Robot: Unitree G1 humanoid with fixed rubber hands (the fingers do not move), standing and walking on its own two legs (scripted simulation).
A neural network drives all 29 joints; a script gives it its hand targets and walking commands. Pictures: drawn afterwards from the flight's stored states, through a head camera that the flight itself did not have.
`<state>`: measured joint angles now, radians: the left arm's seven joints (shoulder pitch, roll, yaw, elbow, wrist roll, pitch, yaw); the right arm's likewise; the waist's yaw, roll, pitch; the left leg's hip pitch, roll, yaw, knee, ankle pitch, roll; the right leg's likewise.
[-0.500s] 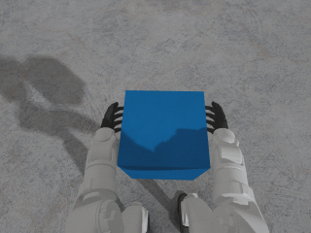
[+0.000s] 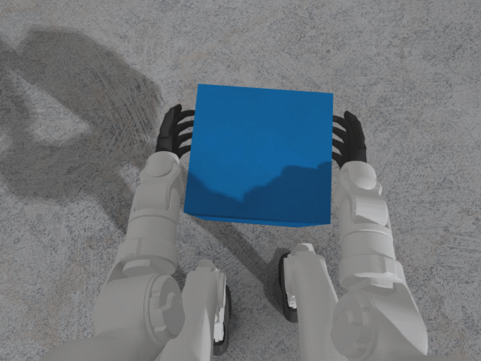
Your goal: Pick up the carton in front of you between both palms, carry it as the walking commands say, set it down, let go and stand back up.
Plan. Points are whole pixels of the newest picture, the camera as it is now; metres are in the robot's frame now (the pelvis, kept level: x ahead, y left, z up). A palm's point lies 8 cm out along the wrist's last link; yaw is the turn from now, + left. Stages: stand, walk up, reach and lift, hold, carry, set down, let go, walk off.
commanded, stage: set down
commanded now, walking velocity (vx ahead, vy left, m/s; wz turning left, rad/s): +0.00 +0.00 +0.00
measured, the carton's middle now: (257, 168) +0.43 -0.03 -0.15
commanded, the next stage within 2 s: none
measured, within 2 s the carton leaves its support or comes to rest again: neither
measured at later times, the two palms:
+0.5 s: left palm (197, 161) +0.48 +0.10 -0.23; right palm (332, 171) +0.43 -0.20 -0.24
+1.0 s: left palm (217, 166) +0.50 +0.07 -0.37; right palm (332, 168) +0.47 -0.23 -0.35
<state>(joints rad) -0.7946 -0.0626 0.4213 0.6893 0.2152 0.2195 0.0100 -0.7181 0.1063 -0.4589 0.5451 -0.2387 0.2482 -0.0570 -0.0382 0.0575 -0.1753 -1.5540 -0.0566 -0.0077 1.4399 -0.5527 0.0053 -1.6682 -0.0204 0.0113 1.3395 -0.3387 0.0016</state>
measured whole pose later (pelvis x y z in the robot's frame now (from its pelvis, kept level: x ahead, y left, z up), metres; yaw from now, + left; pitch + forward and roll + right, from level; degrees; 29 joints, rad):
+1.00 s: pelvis -0.03 +0.00 -0.21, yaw +1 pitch +45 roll +0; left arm -1.31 0.17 0.18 0.94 0.06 0.20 0.15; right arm -1.27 -0.18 -0.42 0.87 -0.03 0.22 -0.06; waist -0.15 0.01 0.12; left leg -2.26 -0.08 0.02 2.14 -0.67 0.00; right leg -2.39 0.00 0.04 1.99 -0.39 0.03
